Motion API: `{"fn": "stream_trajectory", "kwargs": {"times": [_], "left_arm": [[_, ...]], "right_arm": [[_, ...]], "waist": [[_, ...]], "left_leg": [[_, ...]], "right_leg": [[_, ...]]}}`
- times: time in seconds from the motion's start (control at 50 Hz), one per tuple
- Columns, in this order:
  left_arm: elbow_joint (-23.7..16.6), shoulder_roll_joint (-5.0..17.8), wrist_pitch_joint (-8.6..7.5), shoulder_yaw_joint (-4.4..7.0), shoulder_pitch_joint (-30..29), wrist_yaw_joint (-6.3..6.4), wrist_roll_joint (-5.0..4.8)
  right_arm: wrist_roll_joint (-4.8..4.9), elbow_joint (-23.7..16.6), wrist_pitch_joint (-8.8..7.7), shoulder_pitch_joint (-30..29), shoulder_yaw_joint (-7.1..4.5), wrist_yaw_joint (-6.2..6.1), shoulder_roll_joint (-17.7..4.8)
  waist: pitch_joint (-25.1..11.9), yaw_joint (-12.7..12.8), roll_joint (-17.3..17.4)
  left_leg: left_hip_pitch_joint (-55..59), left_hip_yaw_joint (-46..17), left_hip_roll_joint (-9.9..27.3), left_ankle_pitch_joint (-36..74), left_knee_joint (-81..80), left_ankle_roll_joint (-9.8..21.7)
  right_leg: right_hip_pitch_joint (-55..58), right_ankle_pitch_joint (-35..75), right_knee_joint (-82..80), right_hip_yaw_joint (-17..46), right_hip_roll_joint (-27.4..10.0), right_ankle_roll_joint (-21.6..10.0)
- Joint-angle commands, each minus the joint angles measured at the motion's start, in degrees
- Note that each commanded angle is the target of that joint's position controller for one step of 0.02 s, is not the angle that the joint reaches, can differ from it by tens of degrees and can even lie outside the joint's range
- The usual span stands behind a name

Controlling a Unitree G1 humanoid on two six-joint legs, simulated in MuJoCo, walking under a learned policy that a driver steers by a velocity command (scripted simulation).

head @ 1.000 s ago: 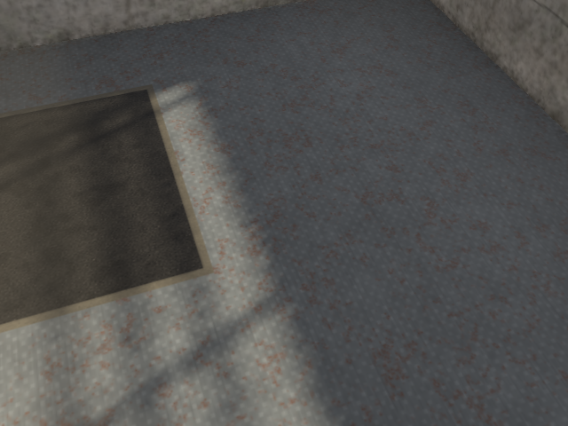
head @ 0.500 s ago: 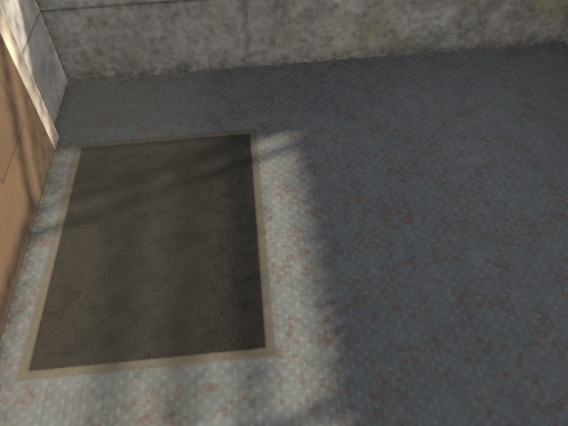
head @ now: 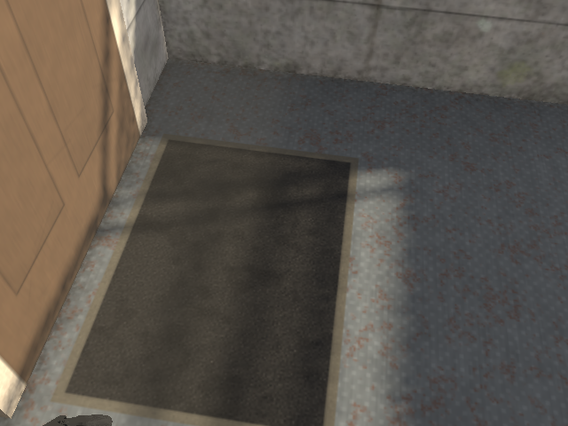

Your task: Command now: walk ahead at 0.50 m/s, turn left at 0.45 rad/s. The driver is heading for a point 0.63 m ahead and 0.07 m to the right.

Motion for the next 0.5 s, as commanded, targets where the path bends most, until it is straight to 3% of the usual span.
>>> {"fn": "stream_trajectory", "kwargs": {"times": [0.02,0.08,0.16,0.2,0.22,0.24,0.26,0.28,0.3,0.32,0.34,0.36,0.38,0.42,0.5], "left_arm": [[-3.2,1.92,0.01,0.04,-1.6,-0.3,0.33],[-4.14,1.81,-0.4,-0.41,-6.79,-1.29,-0.61],[-6.06,4.27,-1.08,0.22,-10.3,-2.33,-0.98],[-5.85,5.23,-1.49,0.69,-7.65,-2.58,-1.01],[-4.65,6.12,-1.67,1.33,-3.03,-2.47,-0.76],[-3.04,8.15,-1.89,2.27,4.47,-2.27,-0.05],[-2.06,12.02,-1.85,3.19,14.28,-2.04,0.52],[0.37,13.49,-1.2,3.68,18.28,-2.6,0.06],[-0.01,8.58,-0.74,2.47,18.01,-2.49,-1.56],[-0.59,6.53,-0.15,1.73,14.11,-2.04,-1.51],[-1.15,6.02,0.27,1.23,10.97,-1.96,-0.66],[-1.19,5.11,0.33,0.85,9.08,-2.07,-0.19],[-1.19,4.35,0.15,0.46,8.23,-2.09,0.2],[-0.41,4.11,-0.19,0.34,8.26,-2.16,-0.33],[1.47,7.13,0.16,1.16,10.32,-1.38,-0.92]], "right_arm": [[0.26,-4.58,-1.0,-2.69,-2.13,-1.05,-8.84],[0.35,-3.15,-0.92,1.32,-1.87,-0.9,-8.54],[0.38,-2.05,-0.67,4.15,-1.87,-0.75,-8.99],[0.16,-2.12,-0.3,3.61,-2.09,-0.92,-9.56],[0.23,-2.55,-0.17,2.43,-1.97,-0.96,-9.31],[0.07,-3.34,-0.29,1.24,-1.42,-0.87,-7.82],[-1.04,-4.78,-0.68,2.77,-0.39,-0.99,-5.37],[0.4,-4.23,-1.51,10.24,0.49,-0.86,-2.59],[0.94,-3.82,-1.81,6.99,-0.28,-0.69,-7.41],[1.07,-5.44,-1.9,0.21,-0.63,-0.49,-9.0],[0.3,-6.41,-1.92,-3.45,-0.4,-0.59,-8.19],[-0.42,-6.89,-1.9,-4.57,-0.52,-0.63,-7.38],[-0.45,-6.85,-1.73,-3.43,-0.58,-0.58,-6.58],[-0.23,-6.35,-1.25,-1.6,-0.32,-0.63,-5.06],[-0.75,-7.85,-1.25,-7.69,0.63,-0.72,-3.32]], "waist": [[-2.95,1.17,4.39],[-2.82,-2.03,6.19],[-1.25,-3.08,6.68],[-1.54,-1.2,8.15],[-3.54,1.53,8.2],[-9.01,5.04,6.95],[-17.97,7.77,-0.58],[-23.01,5.41,-18.16],[-17.99,7.31,-11.11],[-9.95,7.75,-5.58],[-5.71,6.32,-1.19],[-3.06,4.73,-0.46],[-2.88,3.05,-2.01],[-3.29,1.71,-3.91],[-2.26,2.89,-2.33]], "left_leg": [[-2.49,-8.06,11.76,19.0,-6.96,8.65],[-1.51,-8.37,12.16,12.29,-6.31,7.11],[7.27,-13.74,16.52,10.43,-1.69,6.4],[9.86,-15.01,17.38,16.21,1.5,5.28],[9.92,-13.74,15.58,24.52,5.92,4.2],[6.67,-11.1,12.47,28.58,15.29,2.44],[-4.96,-6.79,7.38,14.61,32.82,-0.28],[-23.91,-4.2,0.38,-21.21,49.76,-3.92],[-31.67,-7.38,3.65,-21.94,55.63,-4.05],[-34.3,-5.14,6.33,-16.31,56.07,-4.03],[-32.68,-2.97,8.76,-11.84,53.64,-3.98],[-30.7,-2.54,10.44,-9.13,50.09,-4.12],[-27.49,-2.4,11.75,-7.64,47.84,-4.25],[-25.42,-1.22,12.5,-6.96,43.9,-4.92],[-26.61,0.5,13.44,2.22,31.3,-6.62]], "right_leg": [[4.13,12.16,-12.5,-2.44,1.69,0.85],[7.98,21.39,-21.68,-3.01,3.85,0.21],[5.22,15.36,-27.24,-2.1,4.48,-2.74],[8.35,10.84,-29.16,-3.11,5.47,-4.62],[14.77,11.22,-31.45,-4.58,6.91,-6.05],[26.58,14.32,-29.96,-2.2,4.27,-8.57],[44.31,16.99,-27.72,10.09,-6.16,-13.7],[58.45,3.41,-35.59,35.42,-16.02,-21.93],[56.8,-10.3,-39.1,38.47,-15.26,-20.31],[49.13,-10.7,-40.32,30.35,-13.37,-17.92],[41.08,-5.36,-41.6,24.65,-11.21,-16.85],[35.33,-0.12,-43.08,21.02,-9.29,-16.56],[31.79,3.93,-44.27,18.02,-7.58,-16.07],[29.33,9.16,-45.98,13.68,-5.98,-16.32],[28.77,17.19,-48.05,7.08,-5.16,-16.08]]}}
